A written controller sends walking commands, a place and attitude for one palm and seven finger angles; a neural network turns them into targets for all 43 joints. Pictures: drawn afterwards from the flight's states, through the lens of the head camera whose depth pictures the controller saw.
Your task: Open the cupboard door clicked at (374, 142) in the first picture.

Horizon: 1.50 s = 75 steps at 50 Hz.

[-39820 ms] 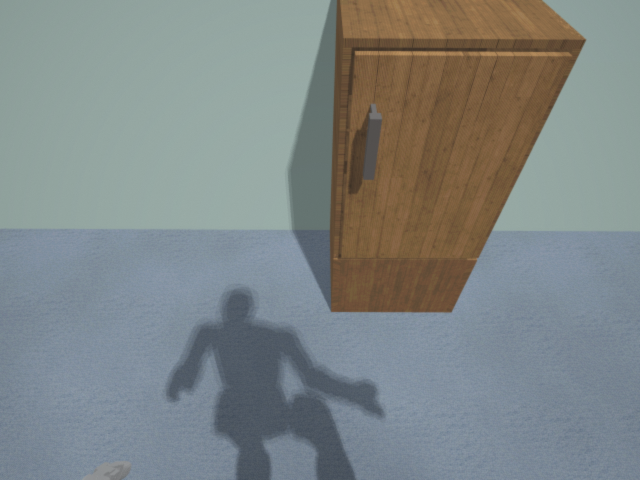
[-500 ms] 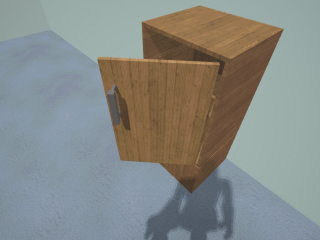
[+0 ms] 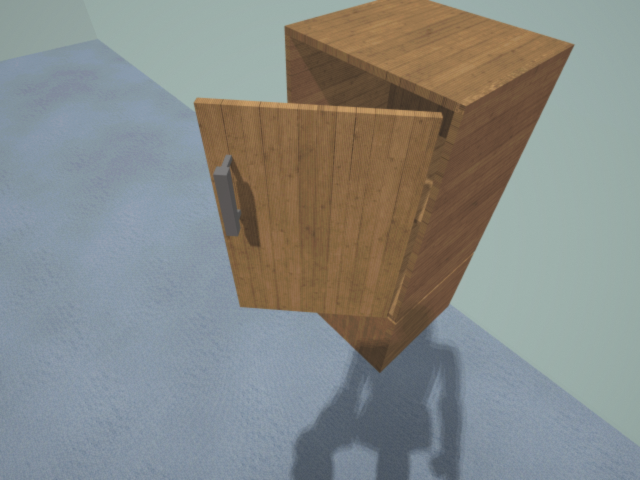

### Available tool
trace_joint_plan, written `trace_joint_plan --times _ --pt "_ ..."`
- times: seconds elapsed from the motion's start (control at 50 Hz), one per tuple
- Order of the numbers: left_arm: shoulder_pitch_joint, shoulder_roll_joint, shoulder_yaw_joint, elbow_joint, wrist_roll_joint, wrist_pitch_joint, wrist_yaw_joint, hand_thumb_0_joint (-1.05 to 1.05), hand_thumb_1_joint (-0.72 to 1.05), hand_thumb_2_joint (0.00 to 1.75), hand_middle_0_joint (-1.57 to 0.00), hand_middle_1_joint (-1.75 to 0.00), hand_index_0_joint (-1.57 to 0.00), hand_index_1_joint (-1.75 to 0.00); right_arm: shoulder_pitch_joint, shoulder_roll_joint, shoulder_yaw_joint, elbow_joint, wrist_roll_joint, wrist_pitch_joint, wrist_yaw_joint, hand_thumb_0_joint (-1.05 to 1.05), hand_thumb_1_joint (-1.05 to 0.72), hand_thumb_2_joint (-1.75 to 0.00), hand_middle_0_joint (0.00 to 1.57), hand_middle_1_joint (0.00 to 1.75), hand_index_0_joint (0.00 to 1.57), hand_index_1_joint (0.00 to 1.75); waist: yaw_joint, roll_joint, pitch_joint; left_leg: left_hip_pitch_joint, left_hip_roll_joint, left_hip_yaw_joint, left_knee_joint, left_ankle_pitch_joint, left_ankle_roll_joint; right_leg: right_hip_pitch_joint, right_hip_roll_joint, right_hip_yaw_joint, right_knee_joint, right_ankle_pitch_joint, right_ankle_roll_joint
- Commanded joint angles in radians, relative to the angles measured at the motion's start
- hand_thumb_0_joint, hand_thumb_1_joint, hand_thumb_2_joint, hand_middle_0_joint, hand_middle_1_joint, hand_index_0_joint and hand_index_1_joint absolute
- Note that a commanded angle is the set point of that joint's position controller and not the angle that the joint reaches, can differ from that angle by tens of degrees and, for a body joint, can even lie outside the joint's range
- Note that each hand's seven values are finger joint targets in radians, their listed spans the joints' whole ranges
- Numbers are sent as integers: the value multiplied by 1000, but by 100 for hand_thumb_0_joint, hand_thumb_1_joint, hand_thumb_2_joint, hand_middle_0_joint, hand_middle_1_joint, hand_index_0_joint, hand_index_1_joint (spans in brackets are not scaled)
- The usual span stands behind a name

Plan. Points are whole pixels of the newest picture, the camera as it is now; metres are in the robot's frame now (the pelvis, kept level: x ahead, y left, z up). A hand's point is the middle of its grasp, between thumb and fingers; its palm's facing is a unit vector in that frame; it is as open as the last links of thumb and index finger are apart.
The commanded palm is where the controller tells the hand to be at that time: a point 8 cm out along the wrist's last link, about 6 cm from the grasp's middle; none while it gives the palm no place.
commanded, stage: look again from close up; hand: left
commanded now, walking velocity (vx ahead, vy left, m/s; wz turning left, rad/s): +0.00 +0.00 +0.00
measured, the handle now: (230, 196) +0.59 +0.20 +0.00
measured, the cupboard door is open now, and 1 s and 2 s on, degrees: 43 43 43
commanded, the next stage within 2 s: raise the hand with hooked fingers in 0.52 s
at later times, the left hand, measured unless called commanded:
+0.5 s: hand out of the picture +0.00 +0.16 -0.18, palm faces +0.03 -0.99 -0.15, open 7.3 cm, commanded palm none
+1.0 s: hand (210, 416) +0.21 +0.15 -0.04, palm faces -0.04 -1.00 -0.01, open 8.3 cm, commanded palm +0.15 +0.24 -0.05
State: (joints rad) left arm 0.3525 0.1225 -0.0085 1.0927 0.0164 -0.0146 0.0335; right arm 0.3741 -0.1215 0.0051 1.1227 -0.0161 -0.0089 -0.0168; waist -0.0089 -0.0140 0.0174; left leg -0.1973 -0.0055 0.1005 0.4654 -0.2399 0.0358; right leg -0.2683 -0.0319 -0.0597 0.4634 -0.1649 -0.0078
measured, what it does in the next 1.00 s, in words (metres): lowers itself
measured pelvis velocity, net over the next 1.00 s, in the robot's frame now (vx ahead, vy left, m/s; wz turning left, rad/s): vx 0.01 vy -0.01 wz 0.04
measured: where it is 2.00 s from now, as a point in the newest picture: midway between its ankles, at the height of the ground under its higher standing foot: outside the picture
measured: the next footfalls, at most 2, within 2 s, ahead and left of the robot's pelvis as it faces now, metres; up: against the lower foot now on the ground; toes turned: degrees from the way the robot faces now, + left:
none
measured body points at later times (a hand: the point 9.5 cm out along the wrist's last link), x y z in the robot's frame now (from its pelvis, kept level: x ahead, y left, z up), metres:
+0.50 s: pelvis +0.01 +0.01 +0.00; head +0.02 +0.01 +0.45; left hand +0.00 +0.21 -0.16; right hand +0.00 -0.20 -0.16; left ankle +0.01 +0.09 -0.74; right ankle +0.05 -0.12 -0.74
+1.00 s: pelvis +0.01 -0.01 -0.07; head +0.04 +0.01 +0.38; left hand +0.20 +0.21 -0.03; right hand +0.23 -0.27 -0.09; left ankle +0.01 +0.09 -0.74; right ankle +0.06 -0.11 -0.74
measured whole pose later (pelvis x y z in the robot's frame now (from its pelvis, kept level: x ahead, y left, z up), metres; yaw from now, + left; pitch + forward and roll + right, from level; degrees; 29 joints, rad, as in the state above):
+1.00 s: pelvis +0.01 -0.01 -0.07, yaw +2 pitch +10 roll +1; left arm 0.38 0.17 0.10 0.15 -0.20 -0.55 -0.29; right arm 0.17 -0.27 -0.07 0.52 0.01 -0.26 0.02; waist -0.03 -0.05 -0.13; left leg -0.70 0.00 0.06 1.03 -0.50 0.02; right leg -0.77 -0.03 -0.05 1.03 -0.44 -0.03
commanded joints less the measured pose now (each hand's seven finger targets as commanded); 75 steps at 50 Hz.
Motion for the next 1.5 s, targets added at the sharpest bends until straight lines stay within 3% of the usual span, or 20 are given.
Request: trace_joint_plan --times 0.0,0.58,0.6,0.62,0.64,0.66,0.68,0.7,0.76,0.82,0.86,0.88,0.9,0.98,1.04,1.14,1.26,1.3,1.36,1.48 --pt "50 84 12 -29 -3 -17 8 0 90 90 -20 -30 -20 -30 54 -81 -14 -24 5 -20 -7 0 -90 -90 20 30 20 30 4 8 81 -103 98 -121 -146 -89 -4 27 -83 129 -115 -114 -33" --pt "46 68 11 -20 0 -12 11 0 90 90 -20 -30 -20 -30 -5 -88 -17 -14 8 -25 -13 0 -90 -90 20 30 20 30 9 20 80 -44 120 -123 -187 3 -4 69 -77 95 -98 43 -21" --pt "96 119 8 27 12 -17 46 0 90 90 -20 -30 -20 -30 -116 -140 -18 -88 15 -32 -7 0 -90 -90 20 30 20 30 46 39 69 -51 147 -72 -3 170 -25 38 -113 107 -46 237 -18" --pt "-666 296 62 -1559 -211 -224 30 0 88 89 -20 -32 -20 -32 -94 -313 -22 -474 49 -173 -47 0 -90 -90 20 30 20 30 -102 227 -429 174 24 -119 -98 138 -47 154 -1 26 18 95 -11" --pt "-295 248 76 -1310 -131 -164 87 0 85 88 -20 -33 -20 -33 -186 -230 4 -409 61 -272 -74 0 -90 -90 20 30 20 30 -5 268 -389 130 56 -109 -122 113 -49 86 24 6 90 -69 -41" --pt "7 59 -30 -1083 -136 -15 122 0 83 87 -21 -34 -21 -34 -167 -179 -12 -408 76 -302 -62 0 -90 -90 20 30 20 30 -21 192 -175 -32 68 -143 -154 -61 -66 -34 19 -34 104 -166 -22" --pt "-8 -54 -107 -1096 -177 12 113 0 81 86 -21 -36 -21 -36 -141 -195 -11 -392 91 -322 -63 0 -90 -90 20 30 20 30 -37 89 -12 -129 46 -149 -130 -172 -46 -75 23 -43 67 -142 -15" --pt "-37 -26 -101 -1177 -203 -32 99 0 78 85 -21 -37 -21 -37 -161 -234 -24 -440 95 -347 -70 0 -90 -90 20 30 20 30 -43 34 53 -175 42 -168 -90 -223 -31 -106 20 -38 43 -195 -8" --pt "-18 6 -63 -1116 -181 -181 47 0 71 82 -21 -42 -21 -42 -159 -270 -44 -515 54 -383 -52 0 -90 -90 20 30 20 30 -67 -118 38 -271 6 -165 70 -243 -34 -254 18 -43 100 -317 -3" --pt "226 5 37 -941 -216 -391 -97 0 64 79 -22 -47 -22 -47 -199 -257 -76 -600 27 -376 -7 0 -90 -90 20 30 20 30 27 -243 -37 -446 -11 -114 237 -222 -53 -358 20 -34 231 -426 -16" --pt "308 129 190 -888 -236 -530 -227 0 60 77 -22 -50 -22 -50 -222 -267 -105 -658 27 -343 32 0 -90 -90 20 30 20 30 71 -126 -94 -504 -31 -85 337 -155 -66 -330 12 10 300 -362 -41" --pt "275 166 212 -921 -227 -601 -293 0 57 76 -22 -51 -22 -51 -243 -270 -108 -691 23 -327 46 0 -90 -90 20 30 20 30 62 -76 -129 -536 -37 -78 386 -128 -64 -333 10 16 353 -304 -46" --pt "296 203 258 -930 -222 -627 -328 0 55 75 -22 -53 -22 -53 -263 -263 -116 -726 30 -313 48 0 -90 -90 20 30 20 30 80 -84 -172 -573 -37 -69 419 -108 -51 -328 10 28 396 -250 -44" --pt "177 221 272 -1173 -292 -557 -370 0 46 71 -23 -58 -23 -58 -272 -249 -106 -814 47 -252 29 0 -90 -90 20 30 20 30 85 90 -306 -581 -33 -67 473 -44 -33 -326 20 71 473 -133 -37" --pt "87 227 291 -1375 -318 -559 -343 0 39 68 -24 -63 -24 -63 -220 -223 -102 -807 45 -243 5 0 -90 -90 20 30 20 30 35 118 -392 -543 -10 -95 532 32 -21 -332 26 83 482 -33 -22" --pt "-70 237 226 -1381 -320 -586 -413 0 27 63 -25 -70 -25 -70 -180 -246 -77 -728 41 -274 -23 0 -90 -90 20 30 20 30 -70 81 -329 -589 13 -128 616 -29 -8 -458 38 88 471 -114 -10" --pt "-2 348 390 -1171 -391 -408 -533 0 13 57 -25 -80 -25 -80 -210 -262 -72 -717 64 -281 -41 0 -90 -90 20 30 20 30 -2 12 -412 -648 5 -128 600 -7 -9 -296 19 126 427 -125 0" --pt "20 363 431 -1211 -410 -374 -535 0 8 55 -26 -82 -26 -82 -216 -252 -70 -735 66 -275 -41 0 -90 -90 20 30 20 30 22 7 -474 -622 3 -126 568 29 -10 -229 5 122 422 -61 9" --pt "22 362 460 -1210 -431 -368 -507 0 1 52 -26 -87 -26 -87 -223 -239 -66 -736 59 -277 -38 0 -90 -90 20 30 20 30 40 9 -447 -607 4 -135 534 61 -16 -217 13 98 429 -6 5" --pt "-76 347 410 -1152 -408 -419 -495 0 -13 46 -27 -96 -27 -96 -181 -266 -63 -727 57 -287 -36 0 -90 -90 20 30 20 30 1 12 -324 -588 2 -130 483 -25 -13 -341 28 59 401 -193 -7"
